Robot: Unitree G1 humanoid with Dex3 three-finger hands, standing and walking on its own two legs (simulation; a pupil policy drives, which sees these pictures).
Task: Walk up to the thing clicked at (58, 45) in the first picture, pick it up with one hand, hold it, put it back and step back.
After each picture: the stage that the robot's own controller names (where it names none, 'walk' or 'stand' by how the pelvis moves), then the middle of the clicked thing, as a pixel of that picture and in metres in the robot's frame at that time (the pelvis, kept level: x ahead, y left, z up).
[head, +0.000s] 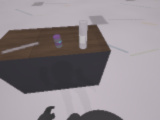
stand; (57, 41) +0.65 +0.40 +0.05
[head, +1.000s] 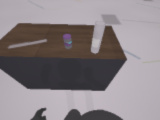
walk; (67, 41) +0.61 +0.27 +0.06
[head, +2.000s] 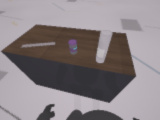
stand; (73, 47) +0.56 +0.24 +0.05
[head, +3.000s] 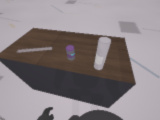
stand; (70, 53) +0.51 +0.23 +0.05
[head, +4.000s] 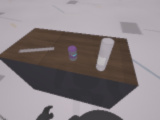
stand; (72, 53) +0.50 +0.22 +0.04
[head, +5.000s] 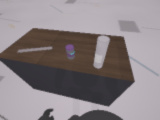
stand; (70, 52) +0.52 +0.24 +0.04
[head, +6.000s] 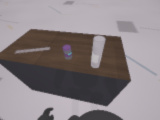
stand; (67, 52) +0.52 +0.26 +0.04
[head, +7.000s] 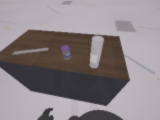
stand; (66, 52) +0.51 +0.27 +0.04
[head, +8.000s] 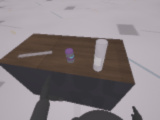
rise first; (70, 55) +0.49 +0.26 +0.05
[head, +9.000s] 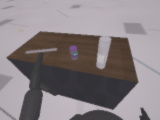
go down; (73, 52) +0.52 +0.25 +0.05
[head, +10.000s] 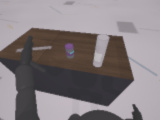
go down; (69, 51) +0.53 +0.24 +0.06
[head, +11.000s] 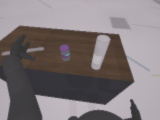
go down; (65, 53) +0.48 +0.24 +0.06
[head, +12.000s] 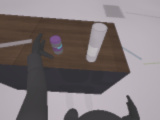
close in; (57, 45) +0.50 +0.25 +0.08
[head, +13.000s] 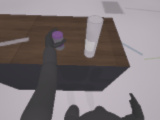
close; (58, 41) +0.53 +0.23 +0.10
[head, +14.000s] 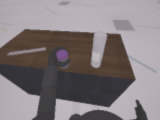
lift; (63, 59) +0.37 +0.22 +0.14
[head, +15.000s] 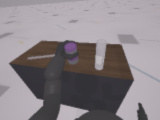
lift; (71, 53) +0.33 +0.17 +0.25
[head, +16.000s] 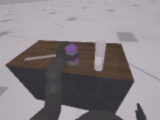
hold; (72, 55) +0.34 +0.17 +0.23
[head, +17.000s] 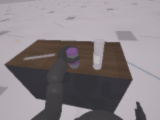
crouch; (73, 58) +0.34 +0.16 +0.21
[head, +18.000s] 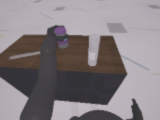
crouch; (62, 38) +0.46 +0.22 +0.25
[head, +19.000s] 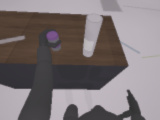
lower; (54, 41) +0.51 +0.24 +0.10
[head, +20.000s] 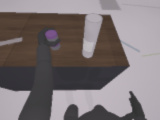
lower; (53, 40) +0.52 +0.24 +0.10
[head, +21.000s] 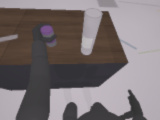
lower; (49, 36) +0.53 +0.25 +0.11
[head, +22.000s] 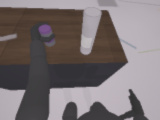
lower; (47, 36) +0.53 +0.26 +0.11
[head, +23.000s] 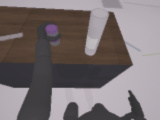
draw back; (53, 35) +0.53 +0.24 +0.11
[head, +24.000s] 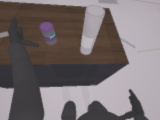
sink last; (49, 34) +0.53 +0.24 +0.11
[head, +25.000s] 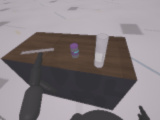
sink last; (74, 50) +0.54 +0.24 +0.08
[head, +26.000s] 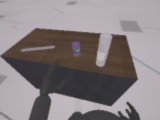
stand; (76, 49) +0.55 +0.23 +0.06
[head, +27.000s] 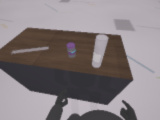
stand; (71, 50) +0.53 +0.23 +0.05
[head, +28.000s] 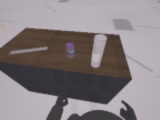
stand; (70, 50) +0.53 +0.24 +0.05
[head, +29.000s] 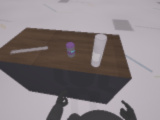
stand; (70, 49) +0.54 +0.23 +0.05
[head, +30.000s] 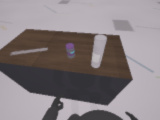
stand; (70, 50) +0.53 +0.23 +0.05
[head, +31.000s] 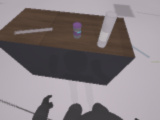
walk; (77, 30) +0.68 +0.19 +0.06
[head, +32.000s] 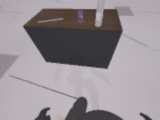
walk; (80, 16) +1.04 +0.29 +0.07
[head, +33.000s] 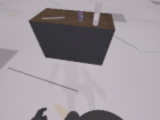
stand; (80, 16) +1.23 +0.26 +0.06
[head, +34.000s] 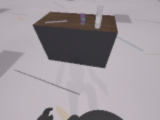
stand; (82, 19) +1.20 +0.26 +0.04
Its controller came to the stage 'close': yes
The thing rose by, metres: 0.20
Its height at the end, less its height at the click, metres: +0.00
